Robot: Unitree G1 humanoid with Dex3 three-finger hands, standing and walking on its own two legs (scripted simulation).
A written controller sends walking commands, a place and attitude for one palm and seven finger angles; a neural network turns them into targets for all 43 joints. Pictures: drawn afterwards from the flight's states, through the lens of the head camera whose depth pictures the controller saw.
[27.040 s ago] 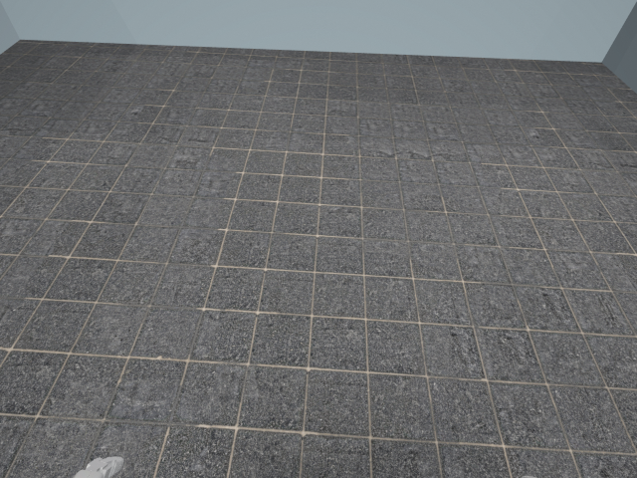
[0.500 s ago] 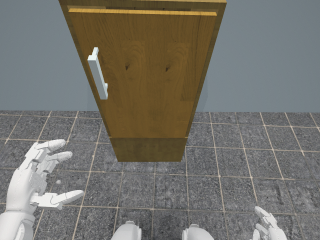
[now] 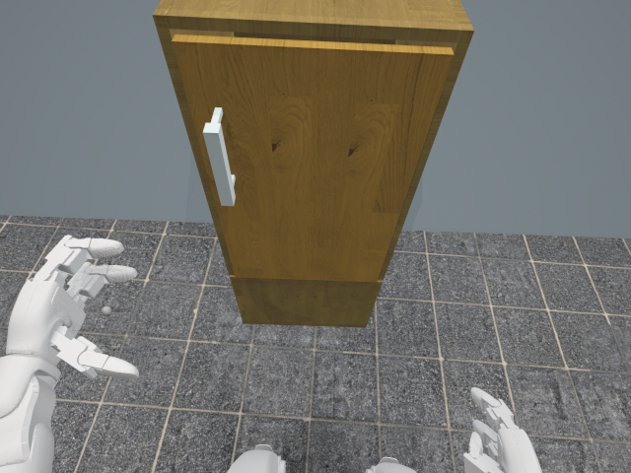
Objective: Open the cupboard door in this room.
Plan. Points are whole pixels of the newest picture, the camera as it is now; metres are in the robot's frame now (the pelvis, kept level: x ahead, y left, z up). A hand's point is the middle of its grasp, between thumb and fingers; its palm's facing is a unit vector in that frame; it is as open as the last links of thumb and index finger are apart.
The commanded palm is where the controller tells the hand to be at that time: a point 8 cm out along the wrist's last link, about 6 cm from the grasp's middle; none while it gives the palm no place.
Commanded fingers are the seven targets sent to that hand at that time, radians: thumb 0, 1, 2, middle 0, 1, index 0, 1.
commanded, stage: raise the hand with hooked fingers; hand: left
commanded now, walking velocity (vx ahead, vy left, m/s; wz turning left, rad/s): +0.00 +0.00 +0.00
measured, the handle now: (223, 159) +0.54 +0.19 +0.05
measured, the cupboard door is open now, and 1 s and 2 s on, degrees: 0 0 0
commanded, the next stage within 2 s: move the hooked fingers beside the handle in 0.60 s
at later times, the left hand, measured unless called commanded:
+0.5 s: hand (114, 291) +0.30 +0.26 +0.06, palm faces +0.07 -1.00 -0.04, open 14.0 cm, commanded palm +0.27 +0.31 +0.07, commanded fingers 0.00 -0.50 0.30 -0.30 -1.20 -0.30 -1.20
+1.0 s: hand (134, 270) +0.33 +0.25 +0.06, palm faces +0.05 -1.00 -0.02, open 14.0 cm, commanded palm +0.30 +0.30 +0.06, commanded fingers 0.00 -0.50 0.30 -0.30 -1.20 -0.30 -1.20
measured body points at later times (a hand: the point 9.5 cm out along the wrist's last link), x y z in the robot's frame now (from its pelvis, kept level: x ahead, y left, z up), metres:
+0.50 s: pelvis +0.00 -0.01 +0.01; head +0.06 +0.01 +0.45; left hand +0.29 +0.32 +0.07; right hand +0.14 -0.26 -0.08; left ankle +0.01 +0.10 -0.68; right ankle +0.02 -0.13 -0.68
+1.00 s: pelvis +0.00 -0.01 +0.00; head +0.06 +0.00 +0.45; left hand +0.32 +0.30 +0.07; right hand +0.14 -0.27 -0.08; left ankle +0.01 +0.10 -0.68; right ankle +0.02 -0.13 -0.68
